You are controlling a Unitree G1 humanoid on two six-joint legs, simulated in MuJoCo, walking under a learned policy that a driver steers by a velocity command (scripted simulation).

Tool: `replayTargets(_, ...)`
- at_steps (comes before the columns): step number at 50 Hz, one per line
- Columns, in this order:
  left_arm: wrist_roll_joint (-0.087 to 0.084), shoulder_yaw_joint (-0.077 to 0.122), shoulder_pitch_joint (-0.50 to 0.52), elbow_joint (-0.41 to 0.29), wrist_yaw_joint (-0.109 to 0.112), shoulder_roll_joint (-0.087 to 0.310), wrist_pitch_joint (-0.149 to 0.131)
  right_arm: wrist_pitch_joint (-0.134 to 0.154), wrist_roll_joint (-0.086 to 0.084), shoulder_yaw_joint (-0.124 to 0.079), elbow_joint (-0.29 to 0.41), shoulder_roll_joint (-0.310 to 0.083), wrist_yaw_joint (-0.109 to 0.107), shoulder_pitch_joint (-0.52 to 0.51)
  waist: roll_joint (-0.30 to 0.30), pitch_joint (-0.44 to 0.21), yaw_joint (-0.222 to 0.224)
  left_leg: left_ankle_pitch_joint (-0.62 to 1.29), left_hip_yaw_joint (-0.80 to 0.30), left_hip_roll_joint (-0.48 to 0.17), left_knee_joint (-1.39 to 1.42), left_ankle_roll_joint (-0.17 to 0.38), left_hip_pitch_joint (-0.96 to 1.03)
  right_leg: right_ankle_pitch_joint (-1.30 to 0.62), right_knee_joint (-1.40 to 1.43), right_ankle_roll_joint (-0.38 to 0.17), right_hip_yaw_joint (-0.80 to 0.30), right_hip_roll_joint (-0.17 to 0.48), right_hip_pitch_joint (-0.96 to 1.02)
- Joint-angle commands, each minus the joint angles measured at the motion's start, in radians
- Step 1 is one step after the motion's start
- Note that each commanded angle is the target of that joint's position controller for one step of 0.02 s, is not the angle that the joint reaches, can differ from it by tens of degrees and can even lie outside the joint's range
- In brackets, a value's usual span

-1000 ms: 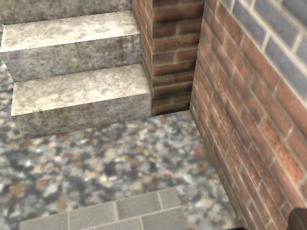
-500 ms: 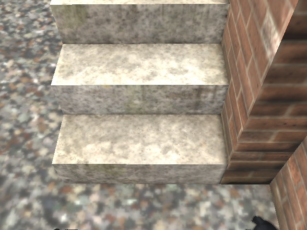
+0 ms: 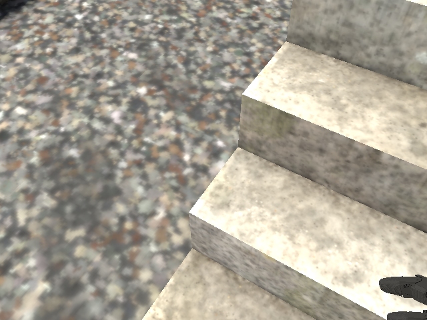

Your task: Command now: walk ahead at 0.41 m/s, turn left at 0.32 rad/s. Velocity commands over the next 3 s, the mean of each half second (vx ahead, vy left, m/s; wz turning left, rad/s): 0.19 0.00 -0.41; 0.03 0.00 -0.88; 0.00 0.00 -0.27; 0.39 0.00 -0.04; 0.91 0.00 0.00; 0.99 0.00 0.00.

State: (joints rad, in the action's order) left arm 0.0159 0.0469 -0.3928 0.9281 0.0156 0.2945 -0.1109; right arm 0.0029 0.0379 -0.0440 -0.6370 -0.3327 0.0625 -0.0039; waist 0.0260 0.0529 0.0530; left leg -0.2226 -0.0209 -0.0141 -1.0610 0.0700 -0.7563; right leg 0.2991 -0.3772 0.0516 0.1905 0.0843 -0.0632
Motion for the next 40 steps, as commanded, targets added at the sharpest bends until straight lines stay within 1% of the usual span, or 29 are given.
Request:
replayTargets(1, -0.025, 0.007, 0.177, -0.127, -0.035, 0.143, -0.041, -0.012, 0.005, 0.026, -0.046, 0.053, -0.020, 0.282, -0.099, -0.143, -0.202, 0.149, 0.061, 0.074, 0.214, 0.013, 0.577, -1.072, -0.093, -0.121, -0.013, 0.149, -0.305)
replayTargets(2, -0.037, 0.013, 0.180, -0.125, -0.048, 0.180, -0.032, -0.007, 0.010, 0.025, -0.095, 0.034, -0.031, 0.377, -0.076, -0.171, -0.242, 0.238, 0.085, 0.073, 0.376, 0.012, 0.665, -1.004, -0.229, -0.126, -0.020, 0.127, -0.298)
replayTargets(3, -0.081, 0.011, 0.102, -0.104, -0.053, 0.157, -0.011, 0.010, 0.039, 0.024, -0.101, 0.038, -0.040, 0.389, 0.005, -0.175, -0.248, 0.357, 0.209, 0.126, 0.587, -0.004, 0.750, -0.819, -0.419, -0.122, 0.012, 0.036, -0.299)
replayTargets(4, -0.080, -0.007, 0.021, -0.103, -0.045, 0.092, 0.000, 0.023, 0.045, 0.008, -0.167, -0.003, -0.047, 0.410, 0.092, -0.152, -0.215, 0.660, 0.178, 0.066, 0.734, 0.005, 0.949, -0.375, -0.697, -0.101, -0.031, -0.039, -0.467)
replayTargets(5, -0.064, -0.012, 0.048, -0.117, -0.019, 0.024, 0.021, 0.050, 0.054, 0.004, -0.156, -0.063, -0.044, 0.401, 0.150, -0.139, -0.188, 1.319, -0.028, -0.187, 0.662, 0.053, 1.036, 0.248, -1.124, -0.081, -0.059, -0.124, -0.666)
replayTargets(6, -0.073, -0.025, -0.113, -0.133, 0.013, -0.075, 0.030, 0.051, 0.056, -0.016, -0.121, -0.135, -0.048, 0.501, 0.218, -0.380, -0.149, 2.060, -0.211, -0.475, 0.456, 0.193, 1.208, 0.385, -1.482, -0.067, -0.259, -0.138, -0.754)
replayTargets(7, -0.075, -0.022, -0.057, -0.157, 0.042, -0.048, 0.053, 0.041, 0.042, -0.032, -0.091, -0.155, -0.047, 0.449, 0.086, -0.460, -0.163, 1.667, -0.211, -0.539, 0.547, 0.275, 1.111, 0.342, -1.566, -0.054, -0.248, -0.111, -0.757)
replayTargets(9, -0.038, -0.009, 0.123, -0.244, 0.091, -0.040, 0.093, 0.030, 0.025, -0.033, -0.117, -0.145, -0.076, 0.308, 0.071, -0.192, -0.092, 0.916, -0.186, -0.480, 0.690, 0.197, 0.904, 0.437, -1.717, -0.052, -0.212, -0.082, -0.952)
replayTargets(10, -0.028, -0.006, 0.222, -0.277, 0.105, -0.053, 0.115, 0.040, 0.025, -0.030, -0.145, -0.133, -0.087, 0.331, 0.115, -0.103, -0.112, 0.833, -0.181, -0.481, 0.742, 0.178, 0.847, 0.517, -1.940, -0.074, -0.228, -0.100, -1.051)
replayTargets(13, -0.015, -0.008, 0.326, -0.400, 0.094, -0.099, 0.156, 0.063, -0.001, -0.013, -0.238, -0.081, -0.112, 0.351, 0.054, -0.042, -0.047, 0.397, -0.089, -0.488, 0.852, 0.098, 0.829, 0.533, -2.124, -0.141, -0.289, -0.098, -1.271)
replayTargets(15, -0.016, -0.027, 0.307, -0.456, 0.074, -0.131, 0.157, 0.058, -0.005, -0.004, -0.249, -0.058, -0.098, 0.263, -0.038, 0.004, 0.068, 0.292, 0.082, -0.390, 0.903, 0.033, 0.660, 0.442, -1.875, -0.157, -0.239, -0.088, -1.191)
replayTargets(17, -0.012, -0.034, 0.246, -0.501, 0.058, -0.125, 0.177, 0.042, -0.008, -0.007, -0.191, -0.110, -0.104, 0.114, -0.008, 0.010, 0.158, 0.437, 0.288, -0.229, 0.987, -0.012, 0.388, 0.272, -1.358, -0.134, -0.130, -0.090, -0.798)
replayTargets(19, -0.026, -0.011, 0.118, -0.427, 0.054, -0.083, 0.196, 0.039, -0.033, -0.026, -0.099, -0.198, -0.118, 0.023, 0.099, -0.204, 0.160, 1.314, 0.360, -0.186, 0.889, 0.016, 0.411, 0.152, -1.206, -0.124, -0.054, -0.209, -0.383)
replayTargets(20, -0.029, -0.003, -0.059, -0.406, 0.060, -0.069, 0.191, 0.047, -0.034, -0.048, -0.080, -0.247, -0.101, 0.011, 0.265, -0.345, 0.222, 1.733, 0.332, -0.249, 0.705, 0.038, 0.573, 0.210, -1.144, -0.145, -0.086, -0.197, -0.283)
replayTargets(21, -0.022, 0.011, -0.121, -0.385, 0.059, -0.023, 0.181, 0.034, -0.073, -0.053, -0.059, -0.232, -0.077, -0.002, 0.250, -0.421, 0.226, 1.739, 0.291, -0.278, 0.523, 0.031, 0.651, 0.204, -1.010, -0.167, -0.119, -0.212, -0.199)
replayTargets(22, -0.013, 0.033, -0.053, -0.378, 0.048, 0.019, 0.177, 0.003, -0.097, -0.067, -0.035, -0.211, -0.067, 0.037, 0.188, -0.351, 0.180, 1.374, 0.222, -0.249, 0.258, -0.009, 0.665, 0.247, -0.687, -0.202, -0.319, -0.255, -0.280)
replayTargets(23, -0.006, 0.059, 0.104, -0.386, 0.062, 0.143, 0.161, -0.012, -0.054, -0.028, 0.046, -0.066, -0.029, 0.116, -0.296, -0.393, 0.035, 0.200, 0.137, 0.044, -0.214, -0.073, 0.327, 0.142, -0.296, -0.380, -0.815, -0.137, -0.139)
replayTargets(24, 0.048, 0.104, 0.233, -0.442, 0.053, 0.213, 0.158, -0.006, -0.007, 0.001, -0.004, -0.008, -0.017, 0.204, -0.330, -0.582, 0.001, -0.041, -0.160, 0.140, -0.714, -0.089, 0.126, 0.183, -0.107, -0.453, -1.152, -0.024, -0.009)
replayTargets(25, 0.046, 0.091, 0.305, -0.446, 0.068, 0.177, 0.177, -0.015, 0.027, 0.008, 0.040, 0.032, 0.001, 0.165, -0.294, -0.541, -0.022, 0.023, -0.190, 0.155, -0.866, -0.081, 0.067, 0.440, -0.036, -0.394, -1.168, -0.080, -0.196)
replayTargets(27, 0.003, 0.032, 0.331, -0.341, 0.075, -0.013, 0.172, -0.024, 0.061, 0.039, 0.078, 0.130, -0.021, 0.109, -0.099, -0.150, -0.109, 0.148, -0.151, 0.092, -0.807, -0.083, -0.013, 0.243, -0.234, -0.308, -0.856, -0.193, -0.546)
replayTargets(28, -0.020, 0.009, 0.271, -0.355, 0.038, -0.047, 0.154, 0.014, -0.029, 0.023, 0.091, 0.046, -0.023, 0.110, -0.105, -0.171, -0.083, -0.006, -0.087, 0.142, -0.881, -0.103, 0.005, 0.203, -0.223, -0.330, -0.827, -0.185, -0.453)
replayTargets(29, -0.025, 0.018, 0.271, -0.339, 0.024, -0.027, 0.147, 0.034, -0.045, 0.010, 0.104, 0.012, -0.022, 0.111, -0.134, -0.163, -0.088, -0.026, -0.101, 0.135, -0.917, -0.106, -0.011, 0.232, -0.170, -0.323, -0.842, -0.199, -0.425)
replayTargets(30, -0.045, 0.023, 0.295, -0.335, 0.031, -0.014, 0.146, 0.041, -0.033, 0.014, 0.133, 0.019, -0.027, 0.087, -0.139, -0.121, -0.094, -0.011, -0.090, 0.128, -0.831, -0.097, 0.004, 0.184, -0.166, -0.309, -0.808, -0.198, -0.453)
replayTargets(33, -0.041, 0.026, 0.243, -0.352, 0.064, -0.023, 0.144, 0.031, -0.029, 0.017, 0.157, 0.066, -0.043, 0.056, -0.049, -0.082, -0.070, 0.015, -0.083, 0.138, -0.648, -0.113, 0.043, 0.051, -0.138, -0.294, -0.837, -0.178, -0.435)
replayTargets(34, -0.044, 0.030, 0.228, -0.352, 0.065, -0.005, 0.153, 0.021, -0.031, 0.027, 0.205, 0.098, -0.058, 0.034, -0.079, -0.087, -0.076, -0.010, -0.117, 0.122, -0.511, -0.124, 0.064, 0.144, -0.104, -0.294, -0.842, -0.198, -0.437)
replayTargets(36, -0.036, 0.022, 0.227, -0.391, 0.068, -0.016, 0.170, 0.014, -0.063, 0.015, 0.226, 0.086, -0.081, -0.007, -0.112, -0.072, -0.059, -0.018, -0.116, 0.146, -0.427, -0.159, 0.067, 0.180, -0.071, -0.295, -0.901, -0.184, -0.387)
replayTargets(37, -0.010, 0.017, 0.228, -0.428, 0.075, -0.011, 0.182, 0.007, -0.081, 0.002, 0.227, 0.080, -0.086, -0.012, -0.145, -0.086, -0.060, -0.014, -0.146, 0.161, -0.419, -0.176, 0.076, 0.202, -0.048, -0.292, -0.928, -0.166, -0.377)
replayTargets(38, -0.006, 0.017, 0.239, -0.452, 0.095, 0.001, 0.194, -0.002, -0.079, 0.013, 0.244, 0.095, -0.084, -0.018, -0.150, -0.091, -0.077, -0.091, -0.209, 0.139, -0.323, -0.180, 0.093, 0.257, -0.031, -0.284, -1.002, -0.130, -0.378)
replayTargets(40, -0.030, 0.031, 0.199, -0.477, 0.109, 0.043, 0.248, 0.000, -0.084, 0.047, 0.216, 0.177, -0.078, -0.012, -0.209, -0.033, -0.067, -0.342, -0.042, 0.183, 0.247, -0.178, 0.158, 0.350, 0.080, -0.224, -0.880, -0.213, -0.345)
